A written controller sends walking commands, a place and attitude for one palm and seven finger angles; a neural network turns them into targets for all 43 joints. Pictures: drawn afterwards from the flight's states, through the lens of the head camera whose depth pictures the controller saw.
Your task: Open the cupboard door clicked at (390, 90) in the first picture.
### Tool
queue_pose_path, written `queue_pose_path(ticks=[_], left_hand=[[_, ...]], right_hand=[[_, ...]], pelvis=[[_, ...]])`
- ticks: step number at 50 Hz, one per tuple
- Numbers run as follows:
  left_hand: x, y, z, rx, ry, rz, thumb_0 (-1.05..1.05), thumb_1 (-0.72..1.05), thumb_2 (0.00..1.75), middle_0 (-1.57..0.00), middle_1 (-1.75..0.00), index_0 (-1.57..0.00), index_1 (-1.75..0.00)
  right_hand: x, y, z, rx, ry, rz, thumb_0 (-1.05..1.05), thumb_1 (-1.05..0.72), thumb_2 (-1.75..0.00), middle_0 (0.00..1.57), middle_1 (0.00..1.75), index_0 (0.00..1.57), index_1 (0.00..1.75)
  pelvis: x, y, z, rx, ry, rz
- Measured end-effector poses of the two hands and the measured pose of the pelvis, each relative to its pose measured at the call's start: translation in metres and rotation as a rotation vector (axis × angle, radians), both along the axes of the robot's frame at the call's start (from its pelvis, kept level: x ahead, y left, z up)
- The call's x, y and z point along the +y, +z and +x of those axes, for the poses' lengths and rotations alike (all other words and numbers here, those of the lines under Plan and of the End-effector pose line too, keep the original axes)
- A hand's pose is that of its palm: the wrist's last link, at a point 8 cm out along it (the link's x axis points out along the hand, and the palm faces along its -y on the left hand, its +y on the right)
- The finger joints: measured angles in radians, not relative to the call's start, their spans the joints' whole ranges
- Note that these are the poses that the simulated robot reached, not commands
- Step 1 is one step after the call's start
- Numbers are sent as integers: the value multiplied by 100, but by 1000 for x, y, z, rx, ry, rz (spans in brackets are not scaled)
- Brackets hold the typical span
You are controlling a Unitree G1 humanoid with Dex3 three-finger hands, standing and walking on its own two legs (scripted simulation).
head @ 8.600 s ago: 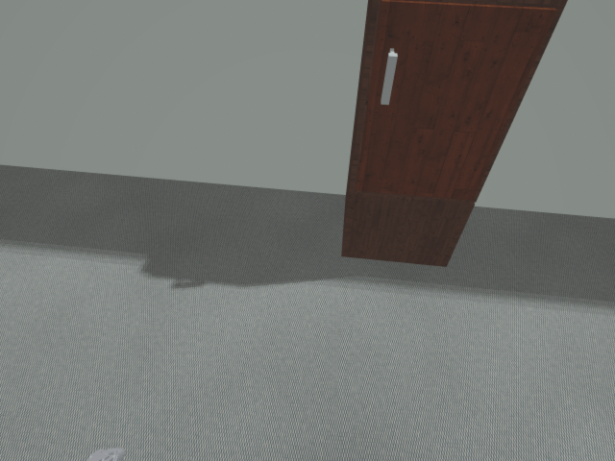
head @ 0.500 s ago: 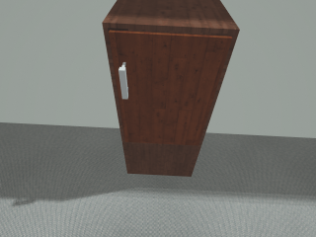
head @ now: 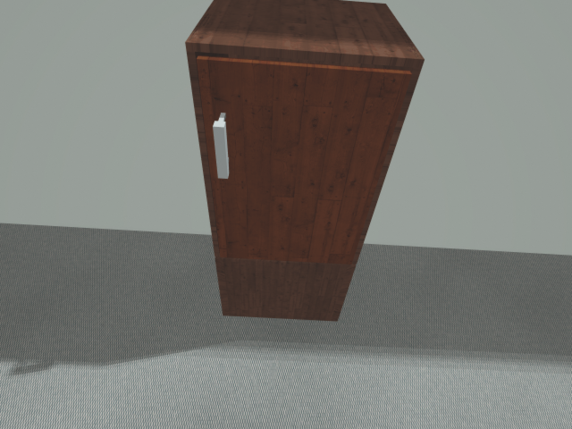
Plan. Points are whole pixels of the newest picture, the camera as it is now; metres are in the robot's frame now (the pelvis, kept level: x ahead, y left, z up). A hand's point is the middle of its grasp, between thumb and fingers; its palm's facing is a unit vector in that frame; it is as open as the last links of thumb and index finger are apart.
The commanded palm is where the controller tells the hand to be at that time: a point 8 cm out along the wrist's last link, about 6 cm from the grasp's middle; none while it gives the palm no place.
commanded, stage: shuffle to correct the standing spot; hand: left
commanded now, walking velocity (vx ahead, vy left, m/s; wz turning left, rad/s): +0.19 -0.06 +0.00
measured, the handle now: (223, 145) +0.65 +0.17 +0.05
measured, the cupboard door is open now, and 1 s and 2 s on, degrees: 0 0 0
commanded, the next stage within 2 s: come to a stop and stand still in 0.52 s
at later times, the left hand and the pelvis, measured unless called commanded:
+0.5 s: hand out of the picture -0.04 +0.09 -0.16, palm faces +0.12 -0.99 -0.09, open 7.4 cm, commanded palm none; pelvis +0.07 -0.03 +0.01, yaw +0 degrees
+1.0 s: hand (213, 403) +0.21 +0.13 -0.17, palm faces +0.02 -0.97 -0.24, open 7.3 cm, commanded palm none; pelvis +0.14 -0.06 +0.00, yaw +1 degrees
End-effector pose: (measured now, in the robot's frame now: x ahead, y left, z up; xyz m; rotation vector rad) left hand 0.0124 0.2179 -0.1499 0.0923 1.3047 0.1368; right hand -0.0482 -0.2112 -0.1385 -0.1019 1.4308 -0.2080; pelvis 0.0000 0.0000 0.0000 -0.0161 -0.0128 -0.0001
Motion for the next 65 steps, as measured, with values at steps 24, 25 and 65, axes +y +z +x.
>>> queue_pose_path(ticks=[24,25,65], left_hand=[[-78,19,-57,275,100,-74,0,91,89,-20,-30,-20,-30],[-78,17,-55,288,104,-80,0,91,89,-20,-30,-20,-30],[-21,4,146,-19,10,38,0,91,89,-20,-30,-20,-30]], right_hand=[[-49,11,155,-131,114,0,1,-91,-90,20,30,19,30],[-45,10,168,-145,124,1,1,-91,-90,20,30,19,30],[-45,9,182,-86,80,-45,1,-92,-90,20,30,20,30]], pelvis=[[-35,9,63,36,-3,17],[-33,7,69,35,-5,17],[-34,3,112,13,10,25]])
